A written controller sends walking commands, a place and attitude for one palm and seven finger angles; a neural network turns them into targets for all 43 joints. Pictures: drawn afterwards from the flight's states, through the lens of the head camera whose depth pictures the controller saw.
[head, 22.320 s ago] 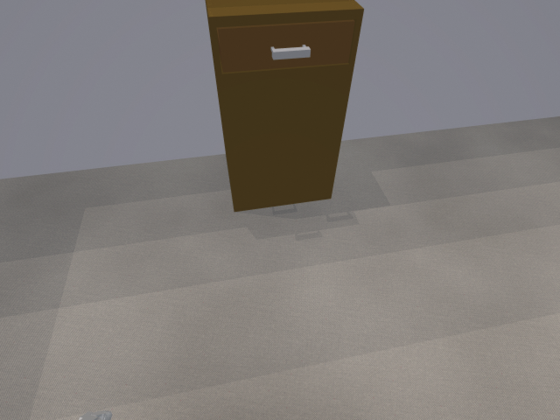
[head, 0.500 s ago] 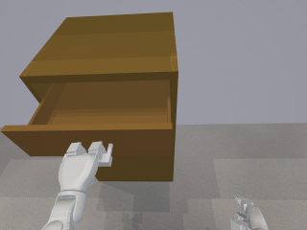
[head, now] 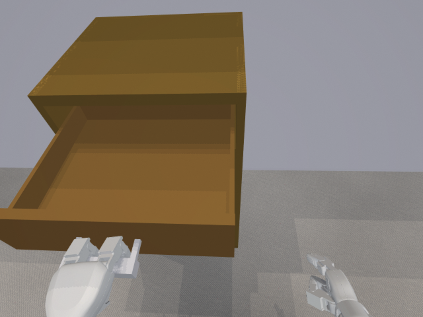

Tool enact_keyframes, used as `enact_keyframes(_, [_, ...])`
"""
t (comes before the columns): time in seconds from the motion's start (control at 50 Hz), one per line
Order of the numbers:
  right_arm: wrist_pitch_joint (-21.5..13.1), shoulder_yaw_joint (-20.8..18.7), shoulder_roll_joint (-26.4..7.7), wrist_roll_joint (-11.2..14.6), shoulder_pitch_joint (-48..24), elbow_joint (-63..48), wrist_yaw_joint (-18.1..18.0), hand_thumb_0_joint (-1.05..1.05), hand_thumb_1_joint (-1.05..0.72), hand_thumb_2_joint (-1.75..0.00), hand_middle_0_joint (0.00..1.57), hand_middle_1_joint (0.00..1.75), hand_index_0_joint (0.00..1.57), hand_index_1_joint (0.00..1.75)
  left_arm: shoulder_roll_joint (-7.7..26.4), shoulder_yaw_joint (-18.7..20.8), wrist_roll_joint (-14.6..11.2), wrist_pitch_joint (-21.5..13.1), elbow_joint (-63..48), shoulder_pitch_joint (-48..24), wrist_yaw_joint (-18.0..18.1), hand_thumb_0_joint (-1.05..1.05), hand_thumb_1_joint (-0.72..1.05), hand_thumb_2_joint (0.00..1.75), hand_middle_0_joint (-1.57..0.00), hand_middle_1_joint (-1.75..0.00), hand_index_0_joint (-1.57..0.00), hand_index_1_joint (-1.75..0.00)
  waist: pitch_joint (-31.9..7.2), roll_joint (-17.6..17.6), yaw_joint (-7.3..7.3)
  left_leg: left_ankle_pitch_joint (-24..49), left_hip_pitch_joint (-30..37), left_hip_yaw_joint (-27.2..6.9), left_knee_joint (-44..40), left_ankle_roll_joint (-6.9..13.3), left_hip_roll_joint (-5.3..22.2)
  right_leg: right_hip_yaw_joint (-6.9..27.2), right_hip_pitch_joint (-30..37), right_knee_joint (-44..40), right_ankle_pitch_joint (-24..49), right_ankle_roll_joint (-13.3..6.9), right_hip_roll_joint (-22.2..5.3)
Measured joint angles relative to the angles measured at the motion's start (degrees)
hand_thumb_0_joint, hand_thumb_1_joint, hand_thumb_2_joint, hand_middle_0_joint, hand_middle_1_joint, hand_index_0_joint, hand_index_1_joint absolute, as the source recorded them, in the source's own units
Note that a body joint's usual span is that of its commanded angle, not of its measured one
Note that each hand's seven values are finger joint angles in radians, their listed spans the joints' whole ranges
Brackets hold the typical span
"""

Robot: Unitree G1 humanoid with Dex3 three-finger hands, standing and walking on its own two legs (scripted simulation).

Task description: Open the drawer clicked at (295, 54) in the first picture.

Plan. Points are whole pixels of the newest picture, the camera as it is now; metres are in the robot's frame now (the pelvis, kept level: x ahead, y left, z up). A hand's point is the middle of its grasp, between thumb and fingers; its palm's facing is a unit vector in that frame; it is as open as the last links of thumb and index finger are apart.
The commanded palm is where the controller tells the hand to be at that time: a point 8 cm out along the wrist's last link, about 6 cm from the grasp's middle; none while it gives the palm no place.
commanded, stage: pull the drawer open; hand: left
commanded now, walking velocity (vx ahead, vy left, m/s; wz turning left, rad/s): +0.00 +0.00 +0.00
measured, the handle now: (103, 254) +0.21 +0.22 +0.04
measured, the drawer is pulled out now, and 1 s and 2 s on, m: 0.29 0.30 0.30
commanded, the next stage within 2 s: open the thumb to release the handle in 0.32 s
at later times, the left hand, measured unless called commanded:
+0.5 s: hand (96, 298) +0.14 +0.22 +0.02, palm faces +0.00 -0.08 -1.00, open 6.2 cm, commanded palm +0.11 +0.22 +0.07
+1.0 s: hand (92, 299) +0.14 +0.22 +0.02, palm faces +0.01 -0.12 -0.99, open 13.1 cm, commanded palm +0.11 +0.22 +0.07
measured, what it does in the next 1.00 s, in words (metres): stands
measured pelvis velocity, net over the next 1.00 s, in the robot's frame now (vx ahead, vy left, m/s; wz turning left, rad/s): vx -0.01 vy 0.00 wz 0.01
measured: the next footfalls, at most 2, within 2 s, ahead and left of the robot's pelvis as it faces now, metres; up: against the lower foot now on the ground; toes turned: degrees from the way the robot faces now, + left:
none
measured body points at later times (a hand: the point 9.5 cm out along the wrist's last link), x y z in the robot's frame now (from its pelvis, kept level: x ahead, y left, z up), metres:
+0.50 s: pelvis -0.01 -0.01 -0.01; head +0.02 -0.05 +0.43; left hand +0.14 +0.22 +0.07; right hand +0.20 -0.22 -0.12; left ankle -0.02 +0.13 -0.71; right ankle -0.03 -0.09 -0.71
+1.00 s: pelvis -0.01 +0.00 -0.01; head +0.01 -0.04 +0.44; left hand +0.13 +0.22 +0.08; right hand +0.21 -0.21 -0.10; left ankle -0.02 +0.13 -0.71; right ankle -0.03 -0.09 -0.71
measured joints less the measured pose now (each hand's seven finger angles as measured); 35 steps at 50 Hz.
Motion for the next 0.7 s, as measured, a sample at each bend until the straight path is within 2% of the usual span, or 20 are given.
enact_keyframes(0.06, [0.25, -0.56, -0.54, -0.29, 0.81, -0.04, 0.36, 0.01, -0.91, -0.9, 0.2, 0.3, 0.2, 0.3, 0.46, 0.5, -0.02, -0.96, -1.35, 2.79, 1.55, 0.05, 0.65, 0.75, -0.27, -1.35, -0.38, -1.32, -0.4, 0.07, 0.07, -0.53, -1.71, 0.13, 1.65, -0.03, 0.04, 0.15, -1.9, 1.93, -0.64, -0.07, -0.03])
enact_keyframes(0.16, [0.49, -0.59, -0.38, -0.19, 1.46, -0.81, 0.88, 0.01, -0.91, -0.9, 0.2, 0.3, 0.2, 0.3, 0.53, 1.51, -1.0, -0.68, -1.87, 4.0, 2.85, 0.05, 0.66, 0.75, -0.26, -1.32, -0.36, -1.3, -1.28, 0.22, -0.94, -1.39, -3.89, 0.65, 3.92, -0.15, 0.28, 0.7, -4.57, 4.71, -1.55, -0.24, 0.12])
enact_keyframes(0.26, [0.74, -0.35, -0.08, 0.0, 1.93, -1.45, 0.78, 0.02, -0.91, -0.9, 0.2, 0.3, 0.2, 0.3, 0.99, 1.77, -1.95, 0.26, -2.18, 4.7, 3.24, 0.05, 0.66, 0.75, -0.27, -1.31, -0.36, -1.31, -1.68, 0.5, -1.87, -1.74, -4.61, 0.83, 4.83, -0.21, 0.37, 0.92, -5.5, 5.89, -1.97, -0.35, 0.2])
enact_keyframes(0.36, [0.61, -0.37, -0.19, 0.14, 2.26, -1.77, 0.77, 0.01, -0.91, -0.9, 0.2, 0.3, 0.2, 0.3, 0.93, 1.5, -2.06, 1.01, -2.18, 4.46, 2.98, 0.05, 0.66, 0.75, -0.27, -1.3, -0.36, -1.31, -1.81, 0.88, -2.06, -1.76, -4.88, 0.66, 5.09, -0.22, 0.31, 0.78, -5.69, 6.14, -2.05, -0.38, 0.14])
enact_keyframes(0.44, [0.37, -0.38, -0.32, 0.18, 2.36, -1.91, 0.48, 0.01, -0.91, -0.9, 0.2, 0.3, 0.2, 0.3, 0.99, 1.25, -1.67, 1.06, -1.85, 3.77, 2.8, 0.04, 0.65, 0.76, -0.28, -1.3, -0.36, -1.32, -1.73, 0.94, -1.86, -1.72, -4.93, 0.46, 5.12, -0.18, 0.12, 0.6, -5.65, 6.22, -2.14, -0.34, -0.04])
enact_keyframes(0.5, [0.34, -0.62, -0.32, -0.06, 2.19, -1.08, -0.72, 0.01, -0.91, -0.9, 0.2, 0.3, 0.2, 0.3, 1.86, 1.66, -0.83, 0.28, 0.47, 1.02, 3.1, 0.02, 0.65, 0.77, -0.31, -1.31, -0.37, -1.32, -1.26, 0.85, -1.04, -1.5, -4.87, -0.08, 5.05, -0.18, -0.16, 0.08, -5.33, 6.14, -2.17, -0.38, -0.31])
enact_keyframes(0.56, [0.21, -0.7, -0.13, 0.22, 1.78, -0.18, -1.3, 0.01, -0.91, -0.9, 0.2, 0.3, 0.2, 0.3, 1.51, 2.18, -1.69, 0.17, 1.27, -0.15, 2.92, 0.0, 0.61, 0.77, -0.33, -1.31, -0.38, -1.32, -1.12, 0.9, -0.69, -1.22, -4.49, -0.52, 4.67, -0.2, -0.32, -0.34, -4.71, 5.63, -1.99, -0.4, -0.44])
enact_keyframes(0.7, [-0.01, -0.05, 0.4, 0.44, 0.8, 0.31, -2.2, 0.01, -0.91, -0.9, 0.2, 0.3, 0.2, 0.3, 1.43, 2.2, -1.92, -0.37, 1.77, -1.38, 1.35, 0.0, 0.39, 0.68, -0.35, -1.28, -0.38, -1.3, -0.54, 0.73, -0.31, -0.31, -2.86, -0.99, 2.92, -0.28, -0.38, -0.79, -2.82, 3.66, -1.11, -0.42, -0.41])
